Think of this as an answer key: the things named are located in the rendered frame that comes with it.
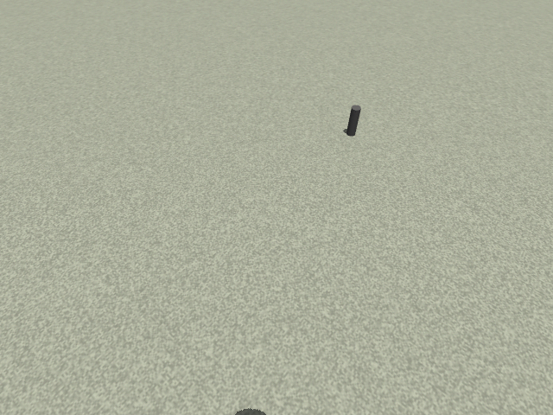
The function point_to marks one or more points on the can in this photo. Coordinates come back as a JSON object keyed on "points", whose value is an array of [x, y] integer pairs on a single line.
{"points": [[353, 120]]}

